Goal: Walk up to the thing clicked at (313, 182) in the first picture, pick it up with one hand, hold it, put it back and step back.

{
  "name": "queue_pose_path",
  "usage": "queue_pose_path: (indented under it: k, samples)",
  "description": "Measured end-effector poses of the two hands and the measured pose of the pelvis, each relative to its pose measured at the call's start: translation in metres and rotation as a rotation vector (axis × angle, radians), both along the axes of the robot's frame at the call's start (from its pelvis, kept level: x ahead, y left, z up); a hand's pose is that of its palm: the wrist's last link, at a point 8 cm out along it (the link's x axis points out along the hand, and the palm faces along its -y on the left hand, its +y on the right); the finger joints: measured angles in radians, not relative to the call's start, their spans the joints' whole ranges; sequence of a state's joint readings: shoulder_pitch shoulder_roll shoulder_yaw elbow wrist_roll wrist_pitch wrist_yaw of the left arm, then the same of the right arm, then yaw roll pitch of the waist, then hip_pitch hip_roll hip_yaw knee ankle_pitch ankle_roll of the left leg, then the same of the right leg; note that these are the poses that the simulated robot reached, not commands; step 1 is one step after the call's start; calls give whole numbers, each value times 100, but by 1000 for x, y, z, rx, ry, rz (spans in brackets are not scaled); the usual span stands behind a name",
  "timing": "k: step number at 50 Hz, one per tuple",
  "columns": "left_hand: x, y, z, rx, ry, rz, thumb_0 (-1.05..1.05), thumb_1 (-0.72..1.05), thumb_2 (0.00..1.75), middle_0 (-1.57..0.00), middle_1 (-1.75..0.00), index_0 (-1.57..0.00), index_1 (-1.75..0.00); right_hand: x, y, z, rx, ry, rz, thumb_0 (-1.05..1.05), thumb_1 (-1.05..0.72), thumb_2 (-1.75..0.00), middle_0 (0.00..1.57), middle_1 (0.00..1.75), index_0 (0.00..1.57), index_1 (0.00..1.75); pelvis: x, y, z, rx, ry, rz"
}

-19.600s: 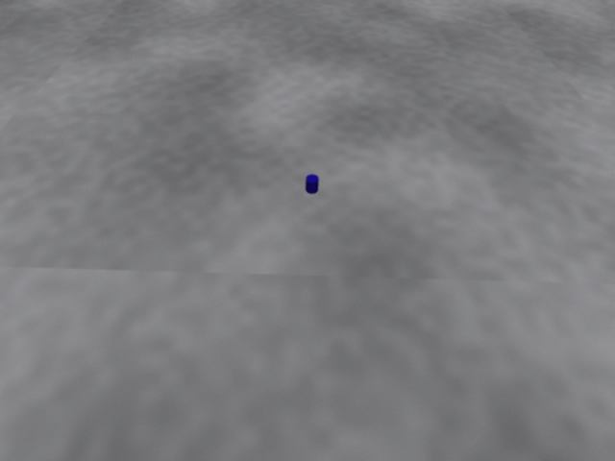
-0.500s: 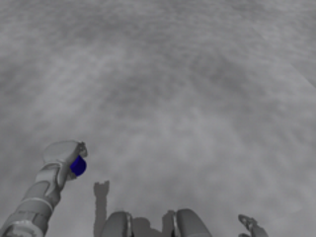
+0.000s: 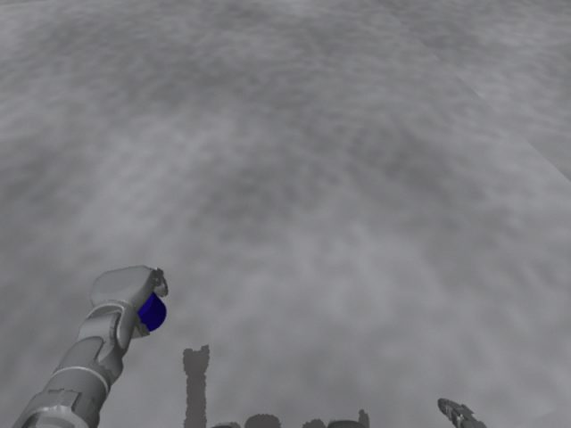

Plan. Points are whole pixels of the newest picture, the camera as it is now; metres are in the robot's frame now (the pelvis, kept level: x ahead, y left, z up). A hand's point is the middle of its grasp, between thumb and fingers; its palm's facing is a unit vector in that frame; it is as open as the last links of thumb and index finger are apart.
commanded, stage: hold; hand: left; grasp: from above
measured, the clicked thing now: (142, 308) +0.33 +0.23 -0.10
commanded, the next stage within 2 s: crouch in 1.84 s
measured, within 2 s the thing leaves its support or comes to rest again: neither
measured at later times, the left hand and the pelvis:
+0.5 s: hand (130, 304) +0.31 +0.22 -0.04, palm faces -0.46 -0.06 -0.89, open 8.3 cm; pelvis +0.01 +0.00 +0.02, yaw +0 degrees
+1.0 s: hand (125, 321) +0.28 +0.22 -0.02, palm faces -0.45 -0.06 -0.89, open 8.3 cm; pelvis -0.01 +0.00 +0.03, yaw +0 degrees
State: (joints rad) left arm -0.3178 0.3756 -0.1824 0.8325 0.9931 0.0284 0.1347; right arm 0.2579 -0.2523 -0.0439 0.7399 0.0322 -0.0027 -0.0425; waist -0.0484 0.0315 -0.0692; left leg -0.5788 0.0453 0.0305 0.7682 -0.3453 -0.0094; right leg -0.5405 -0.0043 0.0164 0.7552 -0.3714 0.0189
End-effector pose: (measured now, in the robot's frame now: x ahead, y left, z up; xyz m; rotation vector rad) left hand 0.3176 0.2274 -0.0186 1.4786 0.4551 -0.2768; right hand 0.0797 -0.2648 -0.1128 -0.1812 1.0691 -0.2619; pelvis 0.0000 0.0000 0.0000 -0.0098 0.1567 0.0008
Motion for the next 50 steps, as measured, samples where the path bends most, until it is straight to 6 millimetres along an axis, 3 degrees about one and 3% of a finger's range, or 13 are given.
queue_pose_path:
  k: [18,50]
  samples:
    - [6,-4,30,11,10,-31,0,22,44,-78,-59,-80,-53,30,0,18,20,-56,8,0,-90,-89,20,30,20,30,12,-1,15,8,-57,-7]
    - [-32,-10,56,-1,1,-55,0,23,44,-77,-60,-79,-53,35,7,33,39,-137,48,1,-91,-90,20,30,20,30,-13,-3,25,13,-141,-9]
